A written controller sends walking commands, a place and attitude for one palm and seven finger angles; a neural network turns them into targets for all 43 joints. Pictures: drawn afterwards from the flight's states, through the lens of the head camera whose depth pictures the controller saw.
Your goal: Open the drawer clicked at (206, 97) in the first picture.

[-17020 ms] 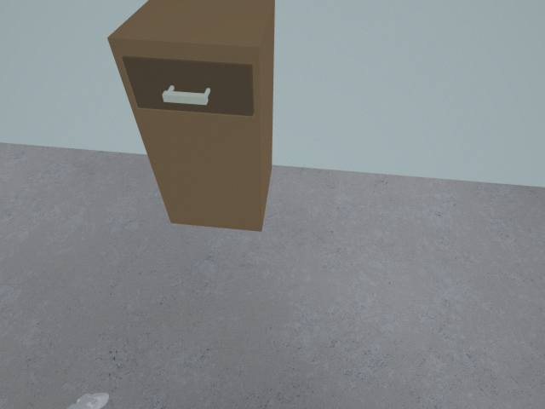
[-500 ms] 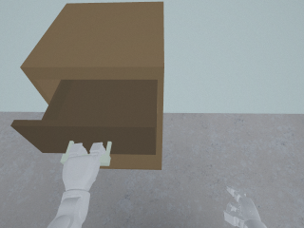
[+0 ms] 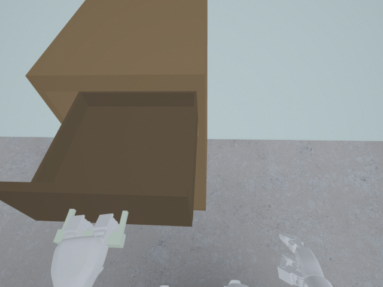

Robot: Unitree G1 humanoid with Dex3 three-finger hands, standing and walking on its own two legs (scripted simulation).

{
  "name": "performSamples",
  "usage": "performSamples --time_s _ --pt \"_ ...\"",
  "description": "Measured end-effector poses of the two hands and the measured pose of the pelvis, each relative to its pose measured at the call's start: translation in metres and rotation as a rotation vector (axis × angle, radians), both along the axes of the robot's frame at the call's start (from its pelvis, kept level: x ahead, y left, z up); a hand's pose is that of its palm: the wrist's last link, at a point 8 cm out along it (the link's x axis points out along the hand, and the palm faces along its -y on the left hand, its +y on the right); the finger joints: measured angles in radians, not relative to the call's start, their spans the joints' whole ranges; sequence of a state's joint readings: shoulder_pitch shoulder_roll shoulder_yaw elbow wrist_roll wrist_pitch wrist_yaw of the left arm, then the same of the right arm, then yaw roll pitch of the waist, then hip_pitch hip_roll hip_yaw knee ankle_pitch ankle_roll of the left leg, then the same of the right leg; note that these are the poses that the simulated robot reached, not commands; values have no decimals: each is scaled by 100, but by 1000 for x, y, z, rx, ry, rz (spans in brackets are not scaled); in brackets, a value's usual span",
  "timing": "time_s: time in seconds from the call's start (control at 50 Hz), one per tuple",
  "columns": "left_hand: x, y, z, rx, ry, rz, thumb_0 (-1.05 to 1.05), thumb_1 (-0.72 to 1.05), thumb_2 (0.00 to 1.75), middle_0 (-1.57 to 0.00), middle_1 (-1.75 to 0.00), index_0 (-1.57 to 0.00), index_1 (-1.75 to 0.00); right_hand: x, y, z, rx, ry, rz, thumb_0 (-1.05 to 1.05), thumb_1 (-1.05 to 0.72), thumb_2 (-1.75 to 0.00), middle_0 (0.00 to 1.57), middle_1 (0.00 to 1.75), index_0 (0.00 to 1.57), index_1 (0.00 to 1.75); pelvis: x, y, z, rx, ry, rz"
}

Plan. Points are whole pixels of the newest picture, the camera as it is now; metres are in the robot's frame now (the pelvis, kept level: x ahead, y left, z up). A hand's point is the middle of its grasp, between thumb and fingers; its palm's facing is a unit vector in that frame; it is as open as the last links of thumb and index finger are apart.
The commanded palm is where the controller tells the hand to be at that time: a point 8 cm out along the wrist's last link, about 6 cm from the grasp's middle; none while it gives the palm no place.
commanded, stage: pull the drawer open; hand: left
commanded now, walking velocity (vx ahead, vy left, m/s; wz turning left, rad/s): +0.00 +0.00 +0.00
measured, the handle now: (94, 226) +0.23 +0.23 +0.00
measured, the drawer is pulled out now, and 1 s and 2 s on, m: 0.28 0.30 0.30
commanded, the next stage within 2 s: open the thumb to release the handle in 0.26 s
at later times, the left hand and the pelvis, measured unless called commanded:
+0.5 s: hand (93, 271) +0.16 +0.21 -0.02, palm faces +0.02 -0.08 -1.00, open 6.1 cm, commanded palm +0.13 +0.22 +0.03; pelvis -0.02 -0.01 -0.01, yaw +1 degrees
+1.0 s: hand (92, 272) +0.16 +0.21 -0.02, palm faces +0.00 -0.09 -1.00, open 13.4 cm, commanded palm +0.14 +0.21 +0.03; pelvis -0.03 -0.01 -0.01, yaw +2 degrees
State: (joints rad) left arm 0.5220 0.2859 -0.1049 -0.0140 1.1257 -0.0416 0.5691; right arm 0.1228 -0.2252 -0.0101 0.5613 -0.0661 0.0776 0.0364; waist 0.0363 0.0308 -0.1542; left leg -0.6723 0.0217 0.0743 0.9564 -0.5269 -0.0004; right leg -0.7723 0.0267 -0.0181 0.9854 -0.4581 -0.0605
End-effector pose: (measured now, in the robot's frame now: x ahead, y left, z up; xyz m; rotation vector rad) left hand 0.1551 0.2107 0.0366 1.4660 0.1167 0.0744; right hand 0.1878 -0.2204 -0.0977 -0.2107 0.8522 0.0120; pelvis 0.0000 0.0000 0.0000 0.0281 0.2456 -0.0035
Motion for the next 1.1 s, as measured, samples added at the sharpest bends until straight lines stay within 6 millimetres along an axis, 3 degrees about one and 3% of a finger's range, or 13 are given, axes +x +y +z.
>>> performSamples --time_s 0.14,0.52,0.64,0.88,1.1 --pt "-21 0 1 -3 19 2 4 68 73 -27 -132 -39 -132 -9 -7 -4 -3 -16 -2 1 -91 -90 20 30 20 30 -8 -5 -5 10 -1 -5" --pt "-20 -2 -1 22 -37 33 2 62 77 -32 -130 -39 -132 -22 -16 -16 -23 -12 -15 1 -91 -90 20 30 20 30 -25 -12 -11 12 -2 24" --pt "-19 -2 1 20 -30 62 1 41 69 -34 -127 -38 -129 -25 -13 -13 -16 -13 -16 1 -91 -90 20 30 20 30 -28 -13 -7 11 -17 31" --pt "-20 -2 2 12 -10 55 0 -27 40 -31 -121 -34 -122 -19 -9 -5 -17 -36 10 1 -91 -90 20 30 20 30 -28 -14 -4 8 -26 36" --pt "-15 -2 -2 7 -22 62 0 -46 31 -30 -120 -32 -120 -15 -7 -8 -22 -30 18 1 -91 -90 20 30 20 30 -26 -11 -6 4 -16 43"
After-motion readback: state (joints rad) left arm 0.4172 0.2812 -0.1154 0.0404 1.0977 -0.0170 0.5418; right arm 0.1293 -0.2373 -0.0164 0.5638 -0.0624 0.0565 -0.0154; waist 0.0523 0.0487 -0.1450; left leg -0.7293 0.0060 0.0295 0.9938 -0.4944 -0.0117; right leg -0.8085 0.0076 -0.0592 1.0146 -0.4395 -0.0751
